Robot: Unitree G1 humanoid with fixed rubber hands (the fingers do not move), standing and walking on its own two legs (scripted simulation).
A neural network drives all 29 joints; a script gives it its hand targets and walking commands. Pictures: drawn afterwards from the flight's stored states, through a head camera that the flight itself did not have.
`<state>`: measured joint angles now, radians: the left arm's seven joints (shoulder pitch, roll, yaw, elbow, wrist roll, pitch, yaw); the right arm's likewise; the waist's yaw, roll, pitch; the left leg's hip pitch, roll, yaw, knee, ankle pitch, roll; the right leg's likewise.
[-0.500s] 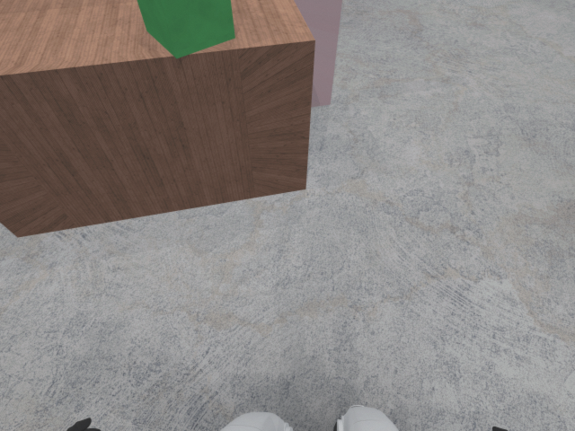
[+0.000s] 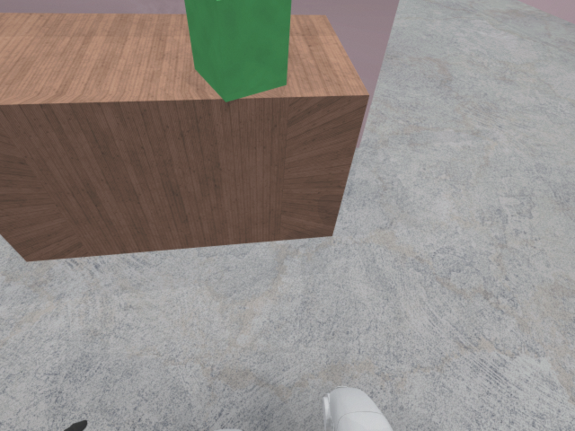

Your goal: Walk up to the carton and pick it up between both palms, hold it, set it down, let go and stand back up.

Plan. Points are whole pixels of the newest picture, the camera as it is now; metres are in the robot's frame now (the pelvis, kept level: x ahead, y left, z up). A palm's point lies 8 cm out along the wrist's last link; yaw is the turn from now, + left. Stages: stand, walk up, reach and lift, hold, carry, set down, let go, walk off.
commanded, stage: walk up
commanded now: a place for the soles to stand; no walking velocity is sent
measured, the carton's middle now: (237, 33) +1.06 +0.11 +0.07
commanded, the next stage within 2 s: none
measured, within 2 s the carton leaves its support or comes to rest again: neither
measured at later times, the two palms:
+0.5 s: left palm (77, 392) +0.19 +0.30 -0.08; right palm (482, 380) +0.20 -0.33 -0.13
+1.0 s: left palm (41, 318) +0.32 +0.42 -0.12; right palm (404, 289) +0.35 -0.21 -0.07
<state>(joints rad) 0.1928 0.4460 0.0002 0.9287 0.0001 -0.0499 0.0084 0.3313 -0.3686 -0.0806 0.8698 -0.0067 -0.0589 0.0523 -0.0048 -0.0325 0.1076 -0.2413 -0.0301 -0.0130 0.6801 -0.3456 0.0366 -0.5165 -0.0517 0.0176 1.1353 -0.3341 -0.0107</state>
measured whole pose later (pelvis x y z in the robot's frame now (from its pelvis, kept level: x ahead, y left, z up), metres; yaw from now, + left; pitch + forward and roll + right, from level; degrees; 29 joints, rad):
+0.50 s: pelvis +0.16 -0.03 +0.00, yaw +1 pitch -5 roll +0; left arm 0.30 0.43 0.00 0.93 0.00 -0.09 0.00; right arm 0.32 -0.38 -0.08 0.87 -0.01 -0.01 0.06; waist 0.00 0.06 0.10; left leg -0.58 0.02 -0.04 1.11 -0.36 0.04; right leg -0.26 -0.05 -0.02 0.71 -0.37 -0.01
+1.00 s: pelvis +0.28 +0.10 +0.00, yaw +5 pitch -6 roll -3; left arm 0.23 0.43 0.00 0.93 0.00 -0.04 0.00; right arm 0.32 -0.38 -0.08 0.87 -0.01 -0.05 0.05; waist -0.01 -0.03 0.13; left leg -0.25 -0.05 -0.01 0.64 -0.28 0.07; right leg -0.50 -0.04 0.03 1.17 -0.29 -0.01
